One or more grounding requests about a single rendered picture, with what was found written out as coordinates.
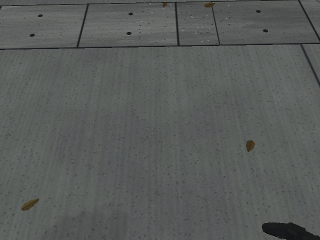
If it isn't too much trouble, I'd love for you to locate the robot right hand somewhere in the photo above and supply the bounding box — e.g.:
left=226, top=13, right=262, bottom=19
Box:
left=262, top=222, right=320, bottom=240

